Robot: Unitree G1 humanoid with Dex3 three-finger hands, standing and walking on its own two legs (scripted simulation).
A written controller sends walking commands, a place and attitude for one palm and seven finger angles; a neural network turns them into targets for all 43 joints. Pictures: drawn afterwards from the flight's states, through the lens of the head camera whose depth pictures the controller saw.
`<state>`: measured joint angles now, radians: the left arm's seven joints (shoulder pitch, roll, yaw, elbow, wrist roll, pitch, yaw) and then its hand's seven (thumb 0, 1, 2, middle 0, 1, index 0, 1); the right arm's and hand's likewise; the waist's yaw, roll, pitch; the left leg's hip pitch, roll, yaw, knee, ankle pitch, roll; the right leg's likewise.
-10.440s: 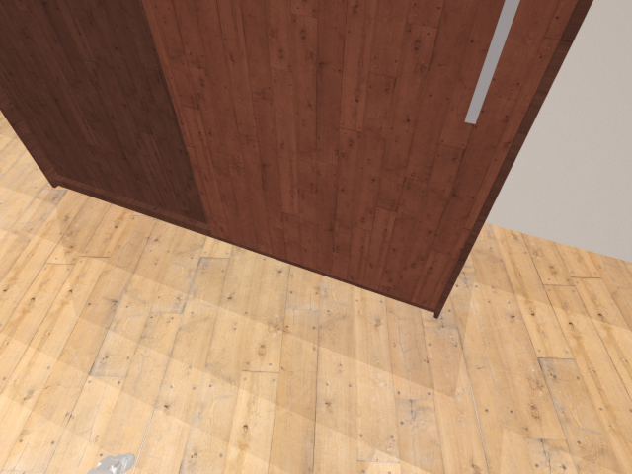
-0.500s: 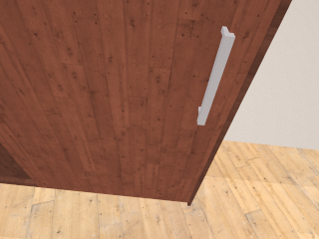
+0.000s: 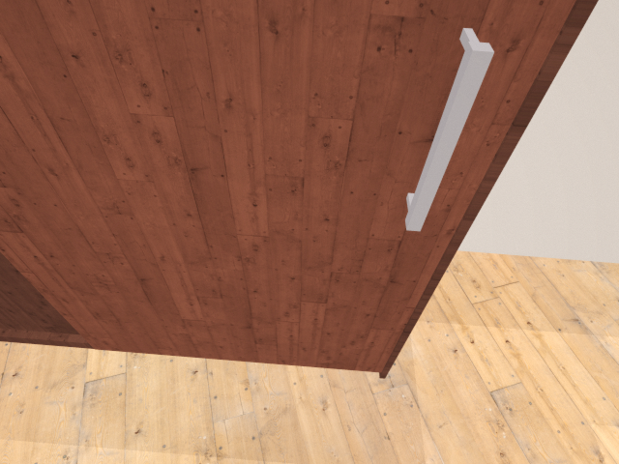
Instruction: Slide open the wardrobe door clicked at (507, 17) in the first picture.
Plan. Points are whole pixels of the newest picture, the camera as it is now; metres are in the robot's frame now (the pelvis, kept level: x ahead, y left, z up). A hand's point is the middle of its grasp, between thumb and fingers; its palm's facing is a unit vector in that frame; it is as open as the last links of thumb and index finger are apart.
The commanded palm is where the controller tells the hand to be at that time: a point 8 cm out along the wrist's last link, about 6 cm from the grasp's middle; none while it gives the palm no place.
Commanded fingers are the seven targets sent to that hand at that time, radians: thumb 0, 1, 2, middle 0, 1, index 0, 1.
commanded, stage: look again from close up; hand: right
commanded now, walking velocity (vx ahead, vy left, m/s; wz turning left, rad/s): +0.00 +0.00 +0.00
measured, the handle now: (436, 144) +0.48 -0.13 +0.18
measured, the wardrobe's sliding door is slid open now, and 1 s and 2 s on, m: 0.00 0.00 0.00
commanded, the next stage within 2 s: raise the hand with hooked fingers in 0.32 s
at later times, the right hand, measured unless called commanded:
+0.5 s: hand out of the picture +0.05 -0.19 -0.14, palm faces +0.19 +0.95 -0.23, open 7.3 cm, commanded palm +0.09 -0.22 -0.06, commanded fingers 0.00 -0.78 -0.85 0.21 0.38 0.21 0.38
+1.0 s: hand out of the picture +0.13 -0.23 +0.03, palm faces +0.25 +0.97 -0.06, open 9.5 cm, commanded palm +0.13 -0.27 +0.03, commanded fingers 0.00 -0.20 -0.60 0.25 0.75 0.25 0.75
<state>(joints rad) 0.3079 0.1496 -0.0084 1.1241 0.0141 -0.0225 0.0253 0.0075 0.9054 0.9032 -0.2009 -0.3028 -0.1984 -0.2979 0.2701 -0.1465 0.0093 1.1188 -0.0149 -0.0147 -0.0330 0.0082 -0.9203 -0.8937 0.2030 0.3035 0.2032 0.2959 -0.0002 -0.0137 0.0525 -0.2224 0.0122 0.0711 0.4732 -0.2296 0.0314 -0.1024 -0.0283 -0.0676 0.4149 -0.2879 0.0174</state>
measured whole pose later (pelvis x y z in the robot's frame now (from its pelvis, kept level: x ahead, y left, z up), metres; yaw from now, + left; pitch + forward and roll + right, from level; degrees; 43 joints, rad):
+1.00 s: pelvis -0.03 -0.01 -0.05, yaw -4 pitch +5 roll +2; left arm 0.18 0.26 0.01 0.50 -0.02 -0.26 0.03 0.01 0.90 0.90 -0.20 -0.30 -0.20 -0.30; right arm 0.55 -0.21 -0.14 -0.16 0.23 -0.47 0.13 0.02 -0.42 -0.69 0.23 0.61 0.23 0.60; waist -0.08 0.01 -0.05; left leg -0.57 0.05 0.14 0.87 -0.39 0.02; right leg -0.53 -0.03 0.01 0.94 -0.49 0.00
